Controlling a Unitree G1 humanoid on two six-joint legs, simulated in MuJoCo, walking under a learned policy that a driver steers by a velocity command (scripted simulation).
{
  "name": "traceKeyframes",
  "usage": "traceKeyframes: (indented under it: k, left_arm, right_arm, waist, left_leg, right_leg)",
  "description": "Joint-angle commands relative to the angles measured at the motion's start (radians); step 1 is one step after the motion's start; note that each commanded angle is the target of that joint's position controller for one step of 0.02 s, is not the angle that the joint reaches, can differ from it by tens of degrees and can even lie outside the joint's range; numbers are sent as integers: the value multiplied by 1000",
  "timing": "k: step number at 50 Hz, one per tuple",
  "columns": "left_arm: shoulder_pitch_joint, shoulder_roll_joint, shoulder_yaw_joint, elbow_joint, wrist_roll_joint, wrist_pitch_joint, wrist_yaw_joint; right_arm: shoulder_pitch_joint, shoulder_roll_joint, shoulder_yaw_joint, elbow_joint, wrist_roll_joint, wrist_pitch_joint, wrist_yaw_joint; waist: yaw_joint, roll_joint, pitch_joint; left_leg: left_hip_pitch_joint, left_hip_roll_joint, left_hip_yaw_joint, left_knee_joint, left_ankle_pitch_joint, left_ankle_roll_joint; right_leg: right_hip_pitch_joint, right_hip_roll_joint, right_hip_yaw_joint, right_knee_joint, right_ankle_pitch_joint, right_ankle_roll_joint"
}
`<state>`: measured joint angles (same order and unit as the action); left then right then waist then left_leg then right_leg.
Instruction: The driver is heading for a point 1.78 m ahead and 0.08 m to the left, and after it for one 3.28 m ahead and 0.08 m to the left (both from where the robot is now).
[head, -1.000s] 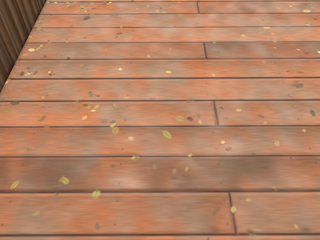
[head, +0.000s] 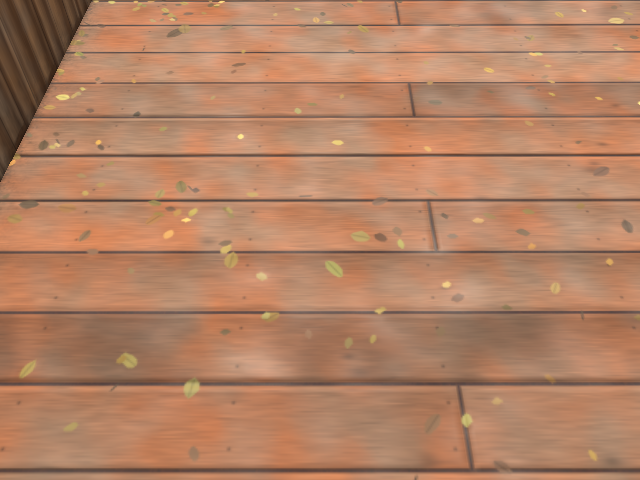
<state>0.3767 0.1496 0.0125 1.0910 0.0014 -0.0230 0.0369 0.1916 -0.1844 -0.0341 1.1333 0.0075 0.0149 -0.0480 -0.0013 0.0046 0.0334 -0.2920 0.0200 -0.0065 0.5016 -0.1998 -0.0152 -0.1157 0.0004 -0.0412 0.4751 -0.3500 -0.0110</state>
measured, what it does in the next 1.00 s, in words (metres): walks ahead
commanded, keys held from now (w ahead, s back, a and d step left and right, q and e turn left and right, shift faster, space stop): no key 0.26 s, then w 0.74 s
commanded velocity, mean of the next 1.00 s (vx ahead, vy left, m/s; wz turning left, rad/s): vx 0.26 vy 0.00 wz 0.00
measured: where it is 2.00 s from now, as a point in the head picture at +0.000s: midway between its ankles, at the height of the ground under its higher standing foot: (325, 342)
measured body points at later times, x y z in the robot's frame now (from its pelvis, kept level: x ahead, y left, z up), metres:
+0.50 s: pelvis +0.05 +0.02 +0.00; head +0.05 +0.04 +0.44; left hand -0.03 +0.26 -0.16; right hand +0.10 -0.23 -0.14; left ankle +0.06 +0.13 -0.72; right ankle -0.06 -0.11 -0.74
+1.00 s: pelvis +0.28 +0.02 -0.01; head +0.31 +0.02 +0.44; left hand +0.51 +0.23 -0.11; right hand +0.17 -0.22 -0.15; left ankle +0.08 +0.14 -0.74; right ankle +0.46 -0.10 -0.72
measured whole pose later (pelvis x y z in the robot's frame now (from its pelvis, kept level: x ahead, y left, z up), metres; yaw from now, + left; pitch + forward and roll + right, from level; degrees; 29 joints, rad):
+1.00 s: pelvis +0.28 +0.02 -0.01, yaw -1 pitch +2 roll +1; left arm -0.03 0.21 0.04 0.84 -0.03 -0.10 -0.05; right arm 0.49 -0.20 -0.04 1.08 0.01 -0.08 -0.02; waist -0.09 -0.02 0.03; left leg 0.18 -0.01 0.07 0.18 -0.40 0.00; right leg -0.63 -0.06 -0.05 0.56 0.00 -0.08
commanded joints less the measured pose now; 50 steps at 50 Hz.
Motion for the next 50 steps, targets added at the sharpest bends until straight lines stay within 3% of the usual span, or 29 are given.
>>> traceKeyframes:
  k: [1,13,14,15,16,18,19,20,22,23,24,26,27,28,29,30,31,32,33,35,38,41,45,48,50]
  left_arm:
    - [106,80,13,-4,0,-3,2]
    - [116,76,13,-7,-1,-4,1]
    - [137,73,14,3,-2,-2,3]
    - [143,93,21,4,-9,1,6]
    - [132,126,32,-8,-15,3,9]
    - [150,196,56,-26,-29,-9,12]
    - [142,215,66,-33,-30,-21,13]
    - [140,201,65,-38,-21,-34,11]
    - [119,180,64,-49,-26,-49,2]
    - [105,182,65,-55,-32,-48,-3]
    - [79,190,66,-62,-35,-44,-7]
    - [53,203,64,-76,-31,-40,-13]
    - [5,175,54,-94,-29,-47,-16]
    - [3,84,30,-139,-22,-65,-16]
    - [-14,76,31,-156,-45,-85,-18]
    - [-48,109,37,-173,-67,-98,-25]
    - [-70,133,41,-175,-63,-104,-30]
    - [-72,142,51,-170,-48,-105,-28]
    - [-69,162,64,-165,-36,-100,-28]
    - [-64,145,69,-157,-34,-82,-37]
    - [-181,115,62,-203,-25,-66,-40]
    - [-338,100,48,-260,-24,-71,-47]
    - [-466,108,38,-301,-32,-79,-69]
    - [-499,128,40,-327,-34,-89,-88]
    - [-409,178,62,-314,-33,-93,-90]
  right_arm:
    - [33,-92,-13,-20,0,-5,-3]
    - [45,-89,-13,-21,1,-5,-4]
    - [61,-79,-11,-12,0,-4,-4]
    - [63,-80,-13,-10,5,-4,-4]
    - [56,-84,-17,-16,9,-7,-4]
    - [-28,-69,-14,-63,13,-35,9]
    - [-63,-61,-11,-85,17,-54,19]
    - [-85,-68,-13,-102,23,-71,28]
    - [-90,-81,-17,-124,34,-99,44]
    - [-80,-83,-19,-124,36,-110,50]
    - [-32,-77,-24,-104,36,-115,56]
    - [191,-93,-51,-14,31,-109,58]
    - [336,-144,-74,15,28,-108,54]
    - [468,-273,-97,15,24,-112,50]
    - [429,-214,-69,13,-1,-129,57]
    - [311,-168,-50,-20,3,-141,57]
    - [222,-123,-33,-49,3,-145,63]
    - [169,-113,-22,-67,0,-144,70]
    - [156,-98,-14,-72,-4,-140,71]
    - [208,-90,-7,-61,-7,-130,63]
    - [260,-135,-11,-58,-11,-123,44]
    - [265,-150,-12,-77,-13,-113,31]
    - [329,-162,-20,-71,2,-109,27]
    - [331,-170,-29,-70,8,-100,26]
    - [302,-200,-39,-81,2,-92,25]
  waist:
    - [0,-10,27]
    - [0,-10,31]
    - [2,-18,9]
    - [5,-41,26]
    - [11,-84,63]
    - [46,-178,161]
    - [52,-190,204]
    - [53,-178,226]
    - [38,-143,213]
    - [27,-123,188]
    - [-3,-110,156]
    - [-94,-90,58]
    - [-167,19,6]
    - [-180,315,-88]
    - [-137,266,-102]
    - [-89,161,7]
    - [-60,87,43]
    - [-32,43,62]
    - [-14,49,64]
    - [-7,63,58]
    - [-17,38,81]
    - [-48,44,102]
    - [-78,55,128]
    - [-55,69,119]
    - [13,113,30]
  left_leg:
    - [126,19,-18,-42,175,44]
    - [126,19,-18,-40,176,41]
    - [132,2,3,-29,72,41]
    - [102,-31,38,10,-95,41]
    - [32,-63,75,69,-251,43]
    - [-166,-50,96,249,-253,55]
    - [-247,0,58,327,-227,71]
    - [-342,35,27,387,-270,83]
    - [-401,75,2,325,-307,104]
    - [-324,63,29,230,-281,106]
    - [-166,24,83,130,-205,101]
    - [224,-82,162,54,-30,79]
    - [373,18,-3,-30,-76,117]
    - [527,301,-513,-246,-190,263]
    - [485,394,-782,-357,-315,335]
    - [411,392,-679,-342,-350,308]
    - [348,339,-523,-338,-291,265]
    - [291,292,-398,-352,-182,231]
    - [250,242,-291,-360,-74,200]
    - [233,195,-175,-370,89,185]
    - [237,199,-120,-390,230,208]
    - [215,179,-67,-413,241,201]
    - [268,199,-32,-416,230,197]
    - [375,236,-15,-350,347,180]
    - [421,243,1,-216,680,158]
  right_leg:
    - [-164,-35,33,-118,143,-13]
    - [-163,-35,34,-119,147,-14]
    - [-153,-30,32,-131,42,-22]
    - [-166,-36,52,-150,-125,-45]
    - [-179,-70,110,-182,-304,-83]
    - [-156,-253,346,-307,-512,-187]
    - [-145,-333,437,-343,-486,-231]
    - [-88,-367,468,-346,-397,-249]
    - [17,-349,405,-304,-223,-220]
    - [13,-312,337,-282,-157,-193]
    - [-53,-262,257,-247,-113,-168]
    - [-232,-172,149,-91,87,-133]
    - [-328,-98,52,184,229,-82]
    - [-543,37,-40,591,-11,-9]
    - [-642,39,131,814,-173,-29]
    - [-731,-29,159,892,-106,-66]
    - [-727,-80,144,878,0,-89]
    - [-696,-115,129,811,83,-96]
    - [-639,-138,117,746,129,-94]
    - [-597,-144,80,683,173,-74]
    - [-669,-148,54,557,242,-30]
    - [-648,-125,28,325,355,-11]
    - [-599,-85,-2,152,414,-24]
    - [-573,-67,1,79,361,-65]
    - [-409,-11,-31,76,298,-100]
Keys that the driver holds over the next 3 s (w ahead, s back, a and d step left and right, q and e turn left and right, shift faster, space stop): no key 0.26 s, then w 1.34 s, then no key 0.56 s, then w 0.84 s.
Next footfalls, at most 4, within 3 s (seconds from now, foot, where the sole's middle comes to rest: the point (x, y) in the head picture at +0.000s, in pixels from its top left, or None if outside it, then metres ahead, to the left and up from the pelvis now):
1.04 right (386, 479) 0.50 -0.10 -0.77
1.60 left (275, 346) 0.82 0.14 -0.77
2.02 right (370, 311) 0.91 -0.09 -0.77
2.68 right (384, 246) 1.13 -0.14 -0.77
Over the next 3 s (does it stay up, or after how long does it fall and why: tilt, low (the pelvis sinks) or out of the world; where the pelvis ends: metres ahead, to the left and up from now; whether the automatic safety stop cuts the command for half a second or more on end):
stays up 1.11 -0.07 0.01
